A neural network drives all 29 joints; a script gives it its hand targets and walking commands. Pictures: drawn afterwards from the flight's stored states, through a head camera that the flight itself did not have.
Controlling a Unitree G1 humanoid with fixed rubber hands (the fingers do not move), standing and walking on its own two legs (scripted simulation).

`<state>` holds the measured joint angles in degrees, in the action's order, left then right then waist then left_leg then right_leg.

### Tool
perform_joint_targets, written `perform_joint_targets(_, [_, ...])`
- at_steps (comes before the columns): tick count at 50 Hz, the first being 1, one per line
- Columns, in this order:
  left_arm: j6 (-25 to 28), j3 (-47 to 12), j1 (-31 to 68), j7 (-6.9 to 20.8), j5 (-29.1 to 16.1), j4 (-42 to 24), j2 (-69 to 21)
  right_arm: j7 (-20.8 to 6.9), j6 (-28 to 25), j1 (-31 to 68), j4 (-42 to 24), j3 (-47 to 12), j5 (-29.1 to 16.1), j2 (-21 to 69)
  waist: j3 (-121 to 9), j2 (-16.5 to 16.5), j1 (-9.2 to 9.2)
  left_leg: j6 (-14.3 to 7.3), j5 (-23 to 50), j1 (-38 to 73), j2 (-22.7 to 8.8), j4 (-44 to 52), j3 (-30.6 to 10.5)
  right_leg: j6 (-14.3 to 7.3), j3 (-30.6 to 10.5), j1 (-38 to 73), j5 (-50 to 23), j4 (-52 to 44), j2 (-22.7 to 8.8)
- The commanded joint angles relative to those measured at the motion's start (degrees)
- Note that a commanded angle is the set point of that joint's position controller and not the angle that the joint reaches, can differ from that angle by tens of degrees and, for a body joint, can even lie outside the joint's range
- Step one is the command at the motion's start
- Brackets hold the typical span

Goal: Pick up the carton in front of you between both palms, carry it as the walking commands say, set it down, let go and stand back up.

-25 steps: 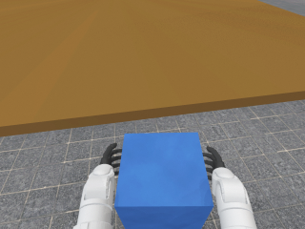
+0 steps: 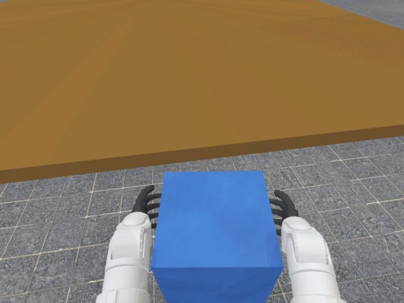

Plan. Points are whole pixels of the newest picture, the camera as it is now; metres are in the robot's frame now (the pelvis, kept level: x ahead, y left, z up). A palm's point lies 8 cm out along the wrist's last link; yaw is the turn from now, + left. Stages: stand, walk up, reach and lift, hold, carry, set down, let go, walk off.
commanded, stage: hold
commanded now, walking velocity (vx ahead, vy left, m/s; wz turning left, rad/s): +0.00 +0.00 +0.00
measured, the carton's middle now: (214, 242) +0.29 +0.00 -0.03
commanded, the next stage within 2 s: carry in 0.80 s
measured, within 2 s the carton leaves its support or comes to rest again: neither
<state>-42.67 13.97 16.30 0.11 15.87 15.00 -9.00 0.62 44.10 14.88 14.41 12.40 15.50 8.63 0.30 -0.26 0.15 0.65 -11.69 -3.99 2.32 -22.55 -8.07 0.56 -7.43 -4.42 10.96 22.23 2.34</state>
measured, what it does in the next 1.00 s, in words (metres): stands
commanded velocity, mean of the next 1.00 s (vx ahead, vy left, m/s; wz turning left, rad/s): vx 0.12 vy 0.00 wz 0.00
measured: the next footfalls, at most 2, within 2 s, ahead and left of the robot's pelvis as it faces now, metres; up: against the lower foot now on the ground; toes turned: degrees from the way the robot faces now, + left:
left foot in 1.30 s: +0.18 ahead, +0.10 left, +0.00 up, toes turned +8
right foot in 1.64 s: +0.51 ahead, -0.10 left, +0.00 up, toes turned -10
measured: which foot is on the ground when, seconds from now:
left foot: down 0.00-1.00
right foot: down 0.00-1.00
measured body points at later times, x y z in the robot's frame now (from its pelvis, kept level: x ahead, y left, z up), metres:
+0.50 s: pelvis +0.01 +0.00 +0.00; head -0.04 +0.00 +0.45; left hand +0.31 +0.15 +0.04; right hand +0.30 -0.15 +0.04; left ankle +0.02 +0.13 -0.74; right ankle +0.02 -0.13 -0.74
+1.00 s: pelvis +0.03 +0.01 -0.01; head -0.01 +0.01 +0.44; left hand +0.33 +0.16 +0.05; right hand +0.32 -0.15 +0.05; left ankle +0.02 +0.13 -0.74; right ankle +0.02 -0.13 -0.74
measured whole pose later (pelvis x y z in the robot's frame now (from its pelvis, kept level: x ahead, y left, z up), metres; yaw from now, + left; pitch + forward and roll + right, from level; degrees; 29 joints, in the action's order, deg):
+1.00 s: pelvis +0.03 +0.01 -0.01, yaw +1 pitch +1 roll +0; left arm -48.7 8.4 11.6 -2.5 10.9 2.2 -8.0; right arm 2.5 49.9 10.4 1.8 8.3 10.4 7.2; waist -7.2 0.4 0.0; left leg 0.6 -18.9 -14.7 -0.3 -31.3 -1.9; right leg 0.7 -2.5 -14.7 17.8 30.5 -0.5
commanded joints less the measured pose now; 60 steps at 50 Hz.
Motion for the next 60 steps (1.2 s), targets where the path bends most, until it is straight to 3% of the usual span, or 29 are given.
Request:
perform_joint_targets(1, [1.6, -33.0, 30.7, 14.6, -15.8, -0.2, -55.2, -14.9, -3.6, 36.3, -4.7, -33.3, -16.7, 54.0, -13.9, 0.1, -0.04, 0.4, 4.5, 0.3, 2.8, 3.6, 4.1, 0.1, 3.8, 3.3, -3.4, -3.1, 2.7])
perform_joint_targets(10, [1.6, -32.2, 30.9, 14.7, -15.2, 1.2, -55.1, -14.9, -3.5, 36.4, -3.1, -32.4, -16.1, 54.0, -13.8, 0.1, -0.04, 0.4, 4.9, 0.2, 2.8, 3.7, 4.2, 0.2, 3.9, 3.3, -3.9, -3.2, 2.7])
perform_joint_targets(26, [1.2, -33.4, 26.5, 14.2, -15.9, -2.2, -54.3, -14.3, -3.1, 32.0, -6.3, -33.3, -16.8, 53.2, -14.7, 0.2, 0.0, 0.5, 11.5, 2.4, 3.1, 3.9, 3.8, 0.5, 3.4, 5.4, -10.7, -3.5, 3.0])
perform_joint_targets(39, [1.1, -33.8, 26.0, 14.0, -16.1, -2.9, -54.2, -14.3, -3.2, 31.6, -7.2, -33.7, -16.9, 52.6, -14.2, 0.1, -0.09, 0.5, 11.1, 2.4, 3.1, 3.9, 3.7, 0.4, 3.4, 5.0, -9.9, -3.5, 3.1])
perform_joint_targets(40, [0.9, -34.0, 26.6, 14.0, -16.2, -3.1, -54.0, -14.2, -3.0, 32.6, -7.5, -33.2, -16.7, 52.0, -13.5, 1.1, 0.12, -0.4, 2.2, -4.2, -6.8, -0.5, 2.6, -0.6, 1.6, -2.2, -1.5, 1.0, -7.1])
perform_joint_targets(42, [0.8, -35.8, 27.2, 13.6, -17.5, -5.4, -53.9, -14.0, -3.0, 33.3, -10.0, -35.0, -17.8, 52.3, -12.9, 1.7, 0.25, -1.3, -22.3, -9.0, -5.3, 2.0, 0.2, -1.4, -1.5, -7.4, 24.4, -3.0, -6.4])
perform_joint_targets(43, [0.5, -36.9, 28.2, 13.4, -18.3, -7.1, -54.2, -13.9, -2.8, 34.3, -11.6, -36.1, -18.7, 52.6, -11.6, 1.5, 0.2, -1.4, -27.7, -11.6, -4.9, 1.5, 0.5, -1.7, -2.2, -9.2, 30.8, -3.6, -6.6])
perform_joint_targets(47, [-2.7, -42.5, 26.5, 11.8, -21.8, -14.9, -52.7, -12.5, 0.8, 33.3, -18.4, -42.2, -22.7, 51.3, -18.2, 3.8, 0.33, -0.9, -14.3, -10.6, -4.2, -5.4, 6.1, -3.7, -2.1, -7.5, 22.2, -2.2, -9.3])
perform_joint_targets(49, [-5.9, -45.1, 26.2, 10.7, -23.9, -19.0, -50.9, -11.8, 4.1, 33.0, -22.0, -44.1, -25.0, 49.9, -18.7, 3.3, 0.25, -1.6, -17.7, -11.4, -5.3, -4.2, 5.3, -4.3, -1.9, -9.2, 25.0, -0.7, -9.7])
perform_joint_targets(50, [-7.7, -45.9, 26.8, 10.3, -24.8, -20.8, -50.1, -11.4, 5.9, 32.8, -23.2, -44.7, -25.9, 49.2, -17.4, 1.0, -0.03, -2.5, -21.0, -11.1, -7.5, -1.6, 2.5, -3.6, 0.1, -11.9, 25.3, 2.1, -8.8])
perform_joint_targets(52, [-11.5, -47.3, 27.3, 9.8, -26.9, -23.4, -48.5, -10.6, 9.8, 31.1, -24.8, -45.0, -27.1, 47.0, -15.4, -9.5, -0.89, -6.0, -25.0, -4.1, -14.8, 7.6, -8.8, -0.7, 9.6, -22.3, 17.4, 15.6, -4.0])
perform_joint_targets(53, [-13.5, -48.0, 27.3, 9.7, -28.3, -24.7, -48.2, -10.1, 11.5, 29.6, -25.2, -45.1, -27.3, 46.1, -13.3, -13.2, -1.04, -8.7, -20.1, -0.5, -18.1, 8.3, -12.9, -0.2, 12.9, -27.4, 15.6, 14.8, -3.0])
perform_joint_targets(54, [-15.2, -48.9, 27.3, 9.8, -29.8, -25.9, -48.2, -9.6, 13.0, 28.4, -26.4, -45.2, -27.4, 45.5, -12.1, -12.4, -1.03, -9.9, -12.3, -0.9, -18.5, 6.7, -12.6, -0.2, 14.1, -26.5, 15.3, 10.6, -3.2])
perform_joint_targets(55, [-16.5, -49.6, 26.4, 9.9, -31.3, -26.6, -48.6, -9.1, 14.4, 27.7, -28.7, -45.6, -27.9, 45.3, -13.3, -9.7, -0.78, -9.1, -5.9, -3.0, -17.1, 3.8, -8.3, -0.2, 14.9, -20.6, 12.5, 5.7, -3.1])
perform_joint_targets(56, [-17.6, -50.0, 25.0, 9.8, -32.3, -27.4, -49.2, -8.8, 15.7, 28.0, -31.8, -46.3, -28.8, 45.3, -16.3, -6.5, -0.26, -7.2, -1.7, -4.2, -14.2, -0.6, -1.2, -0.3, 15.2, -13.7, 9.5, 2.2, -3.3])
perform_joint_targets(57, [-18.7, -49.9, 23.9, 9.7, -32.6, -27.9, -49.8, -8.7, 17.1, 28.2, -33.4, -47.1, -30.0, 45.8, -18.4, -3.0, 0.01, -4.9, 1.9, -8.0, -10.9, -7.2, 5.3, -1.2, 12.4, -5.3, 7.7, -0.3, -4.7])
perform_joint_targets(58, [-19.7, -49.6, 20.8, 9.5, -32.5, -28.1, -49.9, -8.8, 18.4, 27.5, -34.9, -47.6, -30.9, 46.3, -20.4, 4.8, 0.82, -2.2, 6.1, -17.8, -7.2, -18.3, 11.6, -4.2, 3.2, 5.7, 4.4, -0.6, -10.6])
perform_joint_targets(59, [-20.5, -49.0, 18.2, 9.1, -32.0, -28.6, -49.4, -9.2, 19.7, 27.3, -36.5, -47.9, -31.8, 47.0, -20.7, 14.7, 1.29, 0.2, -0.3, -30.4, -4.6, -26.0, 16.0, -8.1, -6.7, 14.8, -10.9, 0.5, -18.1])
perform_joint_targets(60, [-21.5, -48.6, 17.0, 8.6, -31.4, -30.4, -49.4, -9.7, 20.6, 26.8, -37.1, -48.0, -32.5, 47.5, -17.9, 17.3, 1.81, 0.5, -17.4, -40.0, -2.6, -25.1, 16.2, -11.6, -11.8, 19.7, -23.3, -1.3, -21.7])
